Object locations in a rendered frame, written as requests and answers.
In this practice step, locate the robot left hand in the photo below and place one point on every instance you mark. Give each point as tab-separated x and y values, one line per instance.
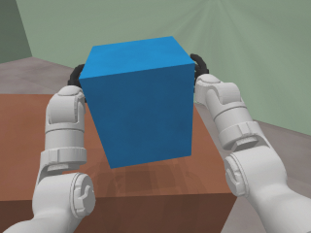
74	77

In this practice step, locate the right robot upper arm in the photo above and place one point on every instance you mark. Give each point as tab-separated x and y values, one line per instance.
258	175

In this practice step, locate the pedestal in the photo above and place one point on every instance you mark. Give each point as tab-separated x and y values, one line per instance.
186	194

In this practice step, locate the robot right forearm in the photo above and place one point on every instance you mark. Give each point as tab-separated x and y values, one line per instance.
237	130

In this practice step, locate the carton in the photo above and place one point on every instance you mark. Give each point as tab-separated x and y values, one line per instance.
140	96

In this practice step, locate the left robot upper arm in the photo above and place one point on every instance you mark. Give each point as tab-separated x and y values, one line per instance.
60	203

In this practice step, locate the robot right hand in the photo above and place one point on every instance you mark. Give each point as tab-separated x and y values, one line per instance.
200	68

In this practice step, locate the robot left forearm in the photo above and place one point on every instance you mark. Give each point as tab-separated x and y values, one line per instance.
65	138

